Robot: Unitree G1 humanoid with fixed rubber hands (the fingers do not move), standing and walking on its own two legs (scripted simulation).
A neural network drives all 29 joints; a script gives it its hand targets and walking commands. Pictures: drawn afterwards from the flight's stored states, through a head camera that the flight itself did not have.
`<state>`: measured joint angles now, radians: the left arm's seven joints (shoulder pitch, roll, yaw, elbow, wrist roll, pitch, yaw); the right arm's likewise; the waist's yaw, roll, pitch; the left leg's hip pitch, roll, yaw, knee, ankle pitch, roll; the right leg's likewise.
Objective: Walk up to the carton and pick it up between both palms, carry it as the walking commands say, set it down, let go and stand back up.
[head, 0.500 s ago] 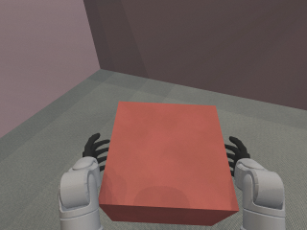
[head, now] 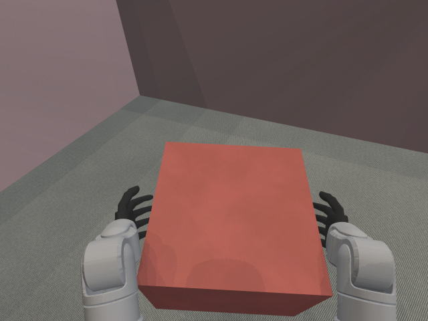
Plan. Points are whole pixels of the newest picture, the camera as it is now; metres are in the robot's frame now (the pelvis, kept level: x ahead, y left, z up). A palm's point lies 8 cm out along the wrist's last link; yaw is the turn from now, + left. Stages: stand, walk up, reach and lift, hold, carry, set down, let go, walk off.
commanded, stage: carry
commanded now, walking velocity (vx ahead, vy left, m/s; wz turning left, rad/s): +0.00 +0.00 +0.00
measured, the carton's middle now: (229, 227) +0.30 +0.00 +0.04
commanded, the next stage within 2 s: none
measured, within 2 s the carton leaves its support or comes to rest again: neither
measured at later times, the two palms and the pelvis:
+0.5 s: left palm (131, 230) +0.26 +0.17 +0.10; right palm (331, 236) +0.26 -0.18 +0.08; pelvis +0.00 +0.00 +0.00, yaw +0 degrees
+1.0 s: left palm (135, 235) +0.27 +0.17 +0.08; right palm (327, 241) +0.26 -0.18 +0.06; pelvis +0.00 +0.00 +0.00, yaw +0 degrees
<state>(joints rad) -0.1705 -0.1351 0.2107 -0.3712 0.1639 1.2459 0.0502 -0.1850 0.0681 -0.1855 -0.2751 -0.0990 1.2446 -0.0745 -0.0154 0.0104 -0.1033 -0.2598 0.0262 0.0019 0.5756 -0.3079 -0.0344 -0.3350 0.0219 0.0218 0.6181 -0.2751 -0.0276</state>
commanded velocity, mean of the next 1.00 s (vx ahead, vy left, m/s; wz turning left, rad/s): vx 0.00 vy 0.00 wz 0.00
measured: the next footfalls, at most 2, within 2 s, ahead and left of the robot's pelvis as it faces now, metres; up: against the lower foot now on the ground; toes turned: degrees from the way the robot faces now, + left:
none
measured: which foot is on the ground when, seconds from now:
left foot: down 0.00-1.00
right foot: down 0.00-1.00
